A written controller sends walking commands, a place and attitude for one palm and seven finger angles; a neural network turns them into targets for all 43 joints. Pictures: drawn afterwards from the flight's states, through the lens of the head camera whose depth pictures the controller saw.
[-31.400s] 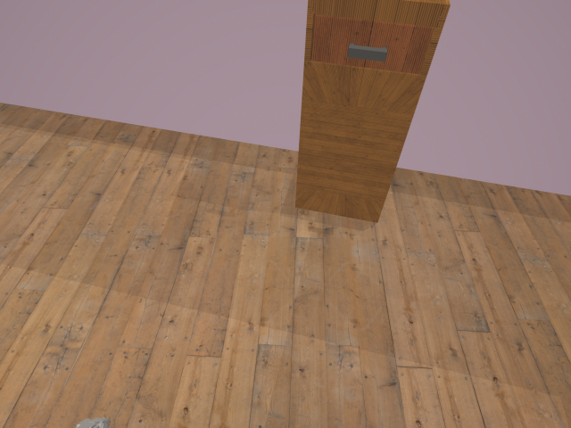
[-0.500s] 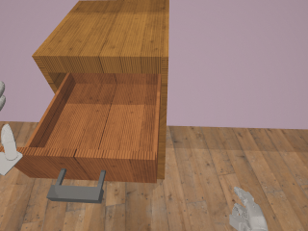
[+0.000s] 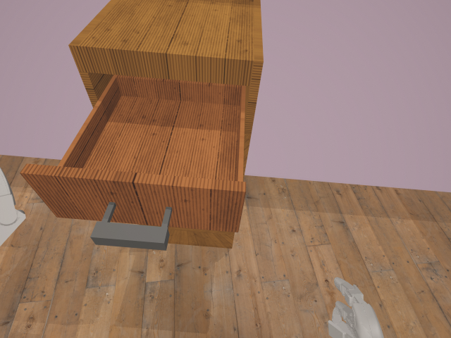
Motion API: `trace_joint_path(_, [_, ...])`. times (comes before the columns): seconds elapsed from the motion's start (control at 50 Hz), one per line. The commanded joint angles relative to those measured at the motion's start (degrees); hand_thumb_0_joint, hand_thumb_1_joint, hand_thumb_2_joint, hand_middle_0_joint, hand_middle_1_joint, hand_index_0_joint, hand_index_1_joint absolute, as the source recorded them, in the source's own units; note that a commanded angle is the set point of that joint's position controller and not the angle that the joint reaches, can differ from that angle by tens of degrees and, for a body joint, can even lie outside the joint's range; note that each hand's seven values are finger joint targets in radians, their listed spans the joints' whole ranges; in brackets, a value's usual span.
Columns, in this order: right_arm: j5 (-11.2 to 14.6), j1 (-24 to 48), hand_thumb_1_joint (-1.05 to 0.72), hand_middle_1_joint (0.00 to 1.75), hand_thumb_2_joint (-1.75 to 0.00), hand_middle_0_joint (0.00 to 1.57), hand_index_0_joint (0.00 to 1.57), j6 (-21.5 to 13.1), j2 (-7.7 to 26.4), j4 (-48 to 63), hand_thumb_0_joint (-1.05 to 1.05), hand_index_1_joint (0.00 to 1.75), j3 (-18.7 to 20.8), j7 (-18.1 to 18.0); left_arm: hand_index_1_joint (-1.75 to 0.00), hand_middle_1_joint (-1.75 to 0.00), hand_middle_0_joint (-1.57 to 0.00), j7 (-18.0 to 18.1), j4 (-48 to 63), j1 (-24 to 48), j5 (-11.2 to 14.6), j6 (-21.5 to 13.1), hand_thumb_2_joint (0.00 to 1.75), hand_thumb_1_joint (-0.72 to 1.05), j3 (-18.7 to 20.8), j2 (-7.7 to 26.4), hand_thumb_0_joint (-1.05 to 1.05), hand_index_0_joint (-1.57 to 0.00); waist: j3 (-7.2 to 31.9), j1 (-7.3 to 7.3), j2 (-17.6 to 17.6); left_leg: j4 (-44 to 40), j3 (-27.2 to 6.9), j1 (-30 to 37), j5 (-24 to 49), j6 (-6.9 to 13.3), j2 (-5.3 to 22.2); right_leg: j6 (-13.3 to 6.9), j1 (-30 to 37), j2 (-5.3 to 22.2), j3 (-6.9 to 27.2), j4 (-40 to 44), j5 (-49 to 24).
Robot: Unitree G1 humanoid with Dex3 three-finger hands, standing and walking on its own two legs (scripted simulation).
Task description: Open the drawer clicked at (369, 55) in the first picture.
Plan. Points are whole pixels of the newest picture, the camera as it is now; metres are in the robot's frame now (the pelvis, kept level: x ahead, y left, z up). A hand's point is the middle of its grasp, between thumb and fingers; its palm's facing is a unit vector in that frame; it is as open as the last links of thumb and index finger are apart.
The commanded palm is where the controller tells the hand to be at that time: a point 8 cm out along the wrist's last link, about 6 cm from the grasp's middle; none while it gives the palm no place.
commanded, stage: step back with the hand held close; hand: left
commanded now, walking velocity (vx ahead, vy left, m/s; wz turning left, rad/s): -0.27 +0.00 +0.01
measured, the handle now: (135, 223) +0.29 +0.18 +0.05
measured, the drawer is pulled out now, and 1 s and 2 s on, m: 0.29 0.29 0.29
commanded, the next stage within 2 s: stop stepping back and stand still in 0.48 s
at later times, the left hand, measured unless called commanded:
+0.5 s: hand (2, 305) +0.12 +0.21 +0.22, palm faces +0.33 -0.78 -0.54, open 7.4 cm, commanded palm +0.04 +0.26 +0.24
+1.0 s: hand out of the picture -0.02 +0.20 +0.23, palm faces +0.44 -0.80 -0.41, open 7.4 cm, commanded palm -0.09 +0.24 +0.24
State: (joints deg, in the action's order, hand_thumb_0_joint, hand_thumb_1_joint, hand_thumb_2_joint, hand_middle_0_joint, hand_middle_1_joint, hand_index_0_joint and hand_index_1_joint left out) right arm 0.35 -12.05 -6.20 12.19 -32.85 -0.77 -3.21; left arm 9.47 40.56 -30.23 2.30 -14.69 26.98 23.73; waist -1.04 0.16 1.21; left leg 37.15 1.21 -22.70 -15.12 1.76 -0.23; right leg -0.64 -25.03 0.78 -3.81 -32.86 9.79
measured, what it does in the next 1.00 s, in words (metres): walks backwards: right foot, then left foot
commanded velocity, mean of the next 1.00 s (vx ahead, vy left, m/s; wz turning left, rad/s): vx -0.10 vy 0.01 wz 0.02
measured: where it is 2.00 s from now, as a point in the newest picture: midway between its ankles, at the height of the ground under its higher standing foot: outside the picture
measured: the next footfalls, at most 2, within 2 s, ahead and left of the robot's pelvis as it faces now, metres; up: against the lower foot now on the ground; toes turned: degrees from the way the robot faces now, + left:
right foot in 0.24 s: -0.03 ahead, -0.13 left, +0.00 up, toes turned -4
left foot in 0.52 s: -0.06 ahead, +0.11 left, +0.00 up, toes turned +2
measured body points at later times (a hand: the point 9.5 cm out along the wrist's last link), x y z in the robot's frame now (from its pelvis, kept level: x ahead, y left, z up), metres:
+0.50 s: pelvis -0.09 -0.02 +0.01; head -0.05 +0.00 +0.46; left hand +0.09 +0.25 +0.25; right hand +0.09 -0.27 -0.06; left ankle -0.10 +0.11 -0.72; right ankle -0.07 -0.13 -0.72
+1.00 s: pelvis -0.22 -0.04 +0.01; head -0.23 -0.03 +0.46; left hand -0.05 +0.24 +0.25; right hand -0.08 -0.29 -0.07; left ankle -0.23 +0.08 -0.73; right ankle -0.17 -0.13 -0.72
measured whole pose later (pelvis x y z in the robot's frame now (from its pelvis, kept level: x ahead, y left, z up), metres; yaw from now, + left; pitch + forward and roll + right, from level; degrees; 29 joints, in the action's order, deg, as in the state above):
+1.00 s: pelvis -0.22 -0.04 +0.01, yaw +1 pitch +1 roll +0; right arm -0.1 -15.6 -5.6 13.2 -36.4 -0.2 -3.6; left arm 8.8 37.3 -30.6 2.2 -11.8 25.0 22.8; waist 3.3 2.5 0.8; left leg 28.8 2.2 -13.7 -18.7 2.4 1.2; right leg -1.9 -19.9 0.2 -6.0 -31.7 15.3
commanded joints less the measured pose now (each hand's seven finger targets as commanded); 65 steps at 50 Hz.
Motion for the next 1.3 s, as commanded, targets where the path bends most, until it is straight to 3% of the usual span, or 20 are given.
trace_joint_path(0.0, [-0.5, 4.6, -0.9, 0.3, -0.9, 0.2, 0.2, -4.2, 6.5, 10.3, 0.0, 0.3, 3.2, -1.1, -0.3, -0.3, -0.2, 1.9, 14.2, 2.6, -0.6, -3.8, 0.9, 0.9, 8.2, 9.9, 0.0, -0.2, 4.6, 0.38, -15.6, -24.7, -18.6, -14.4, -15.0, 5.0, 16.5, 1.2, 13.4, -1.2, 3.4, -14.7, 12.5])
trace_joint_path(0.08, [-1.1, 2.8, -0.9, 0.3, -0.9, 0.2, 0.2, -5.7, 6.3, 7.6, 0.0, 0.3, 3.9, 0.1, -0.3, -0.3, -0.2, 1.2, 12.2, 0.3, 0.4, -3.3, 0.9, 0.9, 8.0, 9.6, 0.0, -0.2, 7.5, 0.1, -12.2, -14.7, -12.7, 2.6, 22.2, 5.2, 16.1, 1.2, 4.9, -0.7, 3.2, -13.5, 16.0])
trace_joint_path(0.14, [-0.7, 4.4, -0.9, 0.3, -0.9, 0.2, 0.2, -6.2, 6.7, 5.9, 0.0, 0.3, 3.2, 1.3, -0.3, -0.3, -0.2, -0.4, 11.7, 1.6, 1.1, -3.5, 0.9, 0.9, 6.8, 9.2, 0.0, -0.2, 8.9, 0.04, -12.7, -12.6, -12.9, 9.9, 32.2, 4.5, 16.0, 1.5, 6.0, -0.5, 2.3, -3.2, 11.7])
trace_joint_path(0.22, [0.1, 6.5, -0.9, 0.3, -0.9, 0.2, 0.2, -5.8, 7.5, 6.1, 0.0, 0.3, 2.9, 1.7, -0.3, -0.3, -0.2, -2.2, 11.5, 1.6, 1.8, -4.4, 0.9, 0.9, 8.1, 10.7, 0.0, -0.2, 10.7, -0.57, -11.2, -10.0, -9.9, 8.9, 26.5, 2.2, 13.7, 0.8, 13.7, 0.9, 1.4, 9.3, -1.4])
trace_joint_path(0.28, [3.1, 5.7, -0.9, 0.3, -0.9, 0.2, 0.2, -4.3, 6.0, 7.6, 0.0, 0.3, 4.4, 1.7, -0.3, -0.3, -0.2, -2.0, 10.5, -3.2, 3.2, -4.0, 0.9, 0.9, 10.2, 12.9, 0.0, -0.2, 16.6, 0.2, 10.5, 11.1, 0.1, 4.4, -1.5, -2.8, 1.4, -6.9, 14.6, 17.5, 14.5, 12.4, -32.6])
trace_joint_path(0.32, [2.3, 8.0, -0.9, 0.3, -0.9, 0.2, 0.2, -2.8, 3.8, 8.6, 0.0, 0.3, 3.4, 1.2, -0.3, -0.3, -0.2, -1.5, 9.4, -6.0, 3.0, -3.3, 0.9, 0.9, 10.7, 12.6, 0.0, -0.2, 12.2, -0.1, 8.7, 24.4, -4.7, -6.9, -14.5, -2.9, 0.5, -10.7, 14.8, 22.0, 15.8, 11.2, -37.1])
trace_joint_path(0.44, [0.6, 6.4, -0.9, 0.3, -0.9, 0.2, 0.2, -0.7, 4.2, 7.4, 0.0, 0.3, 2.8, -1.2, -0.3, -0.3, -0.2, 0.1, 10.6, -4.8, 1.0, -2.6, 0.9, 0.9, 9.3, 11.1, 0.0, -0.2, 11.3, 1.91, 2.8, -11.4, -0.1, 2.2, 1.4, -2.8, 2.1, -3.4, 18.5, 12.4, 6.6, 3.4, -38.5])
trace_joint_path(0.52, [0.7, 5.8, -0.9, 0.3, -0.9, 0.2, 0.2, -3.7, 6.6, 8.3, 0.0, 0.3, 6.1, 0.1, -0.3, -0.3, -0.2, -0.8, 16.1, -4.6, 1.8, -4.4, 0.9, 0.9, 9.5, 12.4, 0.0, -0.2, 14.6, 0.42, -13.8, -12.2, -9.4, 15.2, 50.5, 2.7, 17.8, 1.2, 3.7, 1.1, 2.2, -10.7, 5.9])
trace_joint_path(0.54, [-0.8, 5.4, -0.9, 0.3, -0.9, 0.2, 0.2, -4.3, 5.8, 7.9, 0.0, 0.3, 5.3, 0.4, -0.3, -0.3, -0.2, -1.2, 18.7, -4.1, 1.8, -4.6, 0.9, 0.9, 10.1, 13.0, 0.0, -0.2, 14.3, 0.39, -20.4, -14.6, -11.5, 12.0, 48.8, 4.2, 19.5, 1.6, 2.8, 0.8, 2.5, -16.7, 15.4])
trace_joint_path(0.6, [0.1, 3.2, -0.9, 0.3, -0.9, 0.2, 0.2, -5.4, 5.8, 6.5, 0.0, 0.3, 5.2, 1.0, -0.3, -0.3, -0.2, -0.5, 18.2, -4.0, 1.6, -3.9, 0.9, 0.9, 9.1, 10.4, 0.0, -0.2, 11.5, 0.78, -15.6, -12.9, -7.4, 12.3, 36.1, 5.0, 16.8, 2.0, 2.1, -0.4, 2.9, -17.3, 16.4])
trace_joint_path(0.7, [1.6, 5.4, -0.9, 0.3, -0.9, 0.2, 0.2, -3.7, 6.3, 7.9, 0.0, 0.3, 3.0, 1.0, -0.3, -0.3, -0.2, 0.0, 10.9, -0.1, 1.2, -1.0, 0.9, 0.9, 8.6, 11.3, 0.0, -0.2, 4.7, 1.11, -7.6, -10.8, -2.1, -5.0, -16.4, 0.3, 7.1, 0.7, 19.2, 1.8, 0.7, 10.1, 9.1])
trace_joint_path(0.74, [1.5, 5.5, -0.9, 0.3, -0.9, 0.2, 0.2, -2.3, 6.3, 7.1, 0.0, 0.3, 3.6, 0.5, -0.3, -0.3, -0.2, 0.2, 7.4, 3.9, 1.4, -0.2, 0.9, 0.9, 9.0, 13.0, 0.0, -0.2, 3.8, 1.45, 8.2, 13.7, 0.4, 1.2, -13.9, -2.3, -0.6, -6.4, 0.9, 15.9, 22.4, 25.7, 31.7])
trace_joint_path(0.76, [1.3, 4.9, -0.9, 0.3, -0.9, 0.2, 0.2, -1.8, 6.6, 5.8, 0.0, 0.3, 4.4, 0.4, -0.3, -0.3, -0.2, 0.0, 6.4, 4.0, 1.2, 0.3, 0.9, 0.9, 6.9, 11.0, 0.0, -0.2, 2.5, 1.31, 11.3, 24.0, -1.1, 0.3, -9.7, -1.9, -0.8, -8.0, -1.9, 19.1, 26.0, 27.9, 31.8])
trace_joint_path(0.82, [0.3, 6.7, -0.9, 0.3, -0.9, 0.2, 0.2, -0.5, 5.9, 5.7, 0.0, 0.3, 2.9, 0.3, -0.3, -0.3, -0.2, -0.8, 3.3, 3.9, 1.1, 0.4, 0.9, 0.9, 5.3, 9.6, 0.0, -0.2, 1.9, 2.31, 7.5, 18.7, -1.8, 2.5, -6.5, -1.2, 2.0, -6.2, -3.9, 15.3, 13.1, 23.7, 25.2])
trace_joint_path(0.9, [-0.1, 6.3, -0.9, 0.3, -0.9, 0.2, 0.2, -2.1, 5.8, 5.8, 0.0, 0.3, 2.1, -0.9, -0.3, -0.3, -0.2, 0.0, 5.1, 2.3, -0.3, 0.1, 0.9, 0.9, 3.4, 8.8, 0.0, -0.2, 2.0, 1.84, 2.7, -11.8, 2.6, 9.0, -8.8, 1.3, 1.4, -4.6, 2.6, 11.2, 9.7, 19.2, 26.6])
trace_joint_path(0.98, [0.0, 4.8, -0.9, 0.3, -0.9, 0.2, 0.2, -3.6, 7.1, 7.2, 0.0, 0.3, 3.5, -0.2, -0.3, -0.3, -0.2, 0.5, 12.0, 1.7, 0.2, -1.6, 0.9, 0.9, 5.8, 11.4, 0.0, -0.2, 5.3, 1.03, -17.7, -26.1, -19.4, 7.7, -18.1, 7.8, 17.0, 1.0, 3.3, -1.2, -0.2, -12.6, 16.0])
trace_joint_path(1.1, [0.4, 5.8, -0.9, 0.3, -0.9, 0.2, 0.2, -3.8, 7.4, 5.5, 0.0, 0.3, 3.0, -0.2, -0.3, -0.3, -0.2, 0.3, 7.2, 0.9, -0.5, -0.9, 0.9, 0.9, 6.2, 10.7, 0.0, -0.2, 0.7, 0.37, -6.3, -12.7, -6.0, -6.3, -11.6, 4.0, 8.8, -0.1, 19.2, 0.6, 1.2, 8.1, 9.7])
trace_joint_path(1.14, [0.4, 5.0, -0.9, 0.3, -0.9, 0.2, 0.2, -2.7, 7.3, 5.3, 0.0, 0.3, 3.8, -0.1, -0.3, -0.3, -0.2, 0.0, 4.8, 3.6, 0.0, -1.6, 0.9, 0.9, 8.1, 12.9, 0.0, -0.2, 1.4, 1.57, 7.4, 6.6, 0.4, -10.0, -11.3, 0.7, 0.8, -7.1, 18.0, 13.9, 23.9, 19.9, 16.5])
trace_joint_path(1.18, [0.9, 4.3, -0.9, 0.3, -0.9, 0.2, 0.2, -2.2, 7.7, 4.5, 0.0, 0.3, 5.2, 0.5, -0.3, -0.3, -0.2, -0.1, 5.5, 5.4, 0.1, -2.2, 0.9, 0.9, 7.4, 11.7, 0.0, -0.2, 3.1, 1.21, 6.7, 22.0, -1.9, -10.5, -10.1, -0.5, 0.9, -10.4, 15.0, 19.8, 32.8, 24.7, 20.7])
trace_joint_path(1.28, [0.1, 6.3, -0.9, 0.3, -0.9, 0.2, 0.2, -1.8, 5.3, 5.5, 0.0, 0.3, 3.0, -0.1, -0.3, -0.3, -0.2, -0.4, 5.2, 2.9, 0.1, -2.1, 0.9, 0.9, 4.9, 9.8, 0.0, -0.2, 1.7, 1.04, 5.0, 0.6, 1.6, 4.5, -4.1, 0.0, 2.7, -7.4, 5.2, 13.7, 13.0, 21.8, 14.9])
